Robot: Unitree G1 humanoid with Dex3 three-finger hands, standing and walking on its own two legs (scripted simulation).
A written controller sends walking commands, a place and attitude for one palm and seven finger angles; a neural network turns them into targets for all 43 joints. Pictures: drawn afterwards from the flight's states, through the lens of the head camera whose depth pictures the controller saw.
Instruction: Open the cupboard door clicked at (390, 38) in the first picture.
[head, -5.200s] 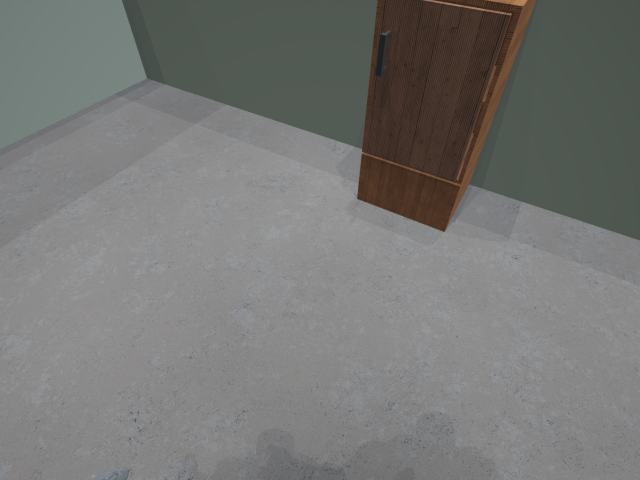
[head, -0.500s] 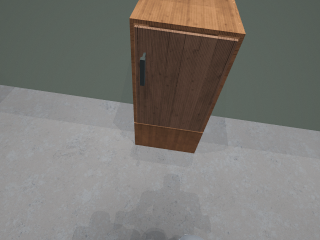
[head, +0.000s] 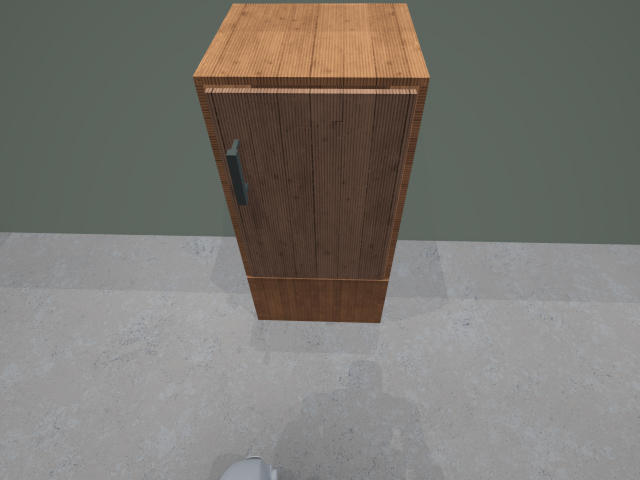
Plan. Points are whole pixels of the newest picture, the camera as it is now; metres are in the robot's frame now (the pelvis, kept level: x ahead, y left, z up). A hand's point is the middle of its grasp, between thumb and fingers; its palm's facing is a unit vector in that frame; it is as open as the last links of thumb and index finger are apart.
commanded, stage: take the last steps up to it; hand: left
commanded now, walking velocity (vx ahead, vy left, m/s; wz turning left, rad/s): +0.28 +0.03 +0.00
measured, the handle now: (239, 172) +0.71 +0.22 -0.05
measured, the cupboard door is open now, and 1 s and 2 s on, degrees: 0 0 0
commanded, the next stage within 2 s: come to a stop and stand still in 0.34 s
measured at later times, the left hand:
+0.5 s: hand (203, 415) +0.24 +0.21 -0.17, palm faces +0.03 -0.97 -0.23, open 7.3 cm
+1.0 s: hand (169, 437) +0.22 +0.26 -0.19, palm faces +0.10 -0.97 -0.22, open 7.3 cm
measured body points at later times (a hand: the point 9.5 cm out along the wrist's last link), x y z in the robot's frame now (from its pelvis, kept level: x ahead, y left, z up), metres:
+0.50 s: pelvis +0.17 +0.02 -0.01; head +0.18 +0.01 +0.44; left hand +0.24 +0.26 -0.15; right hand +0.17 -0.20 -0.17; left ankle +0.14 +0.14 -0.74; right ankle +0.23 -0.09 -0.73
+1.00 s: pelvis +0.17 +0.06 -0.01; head +0.19 +0.08 +0.44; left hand +0.21 +0.31 -0.17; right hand +0.25 -0.18 -0.15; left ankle +0.18 +0.16 -0.74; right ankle +0.21 -0.08 -0.72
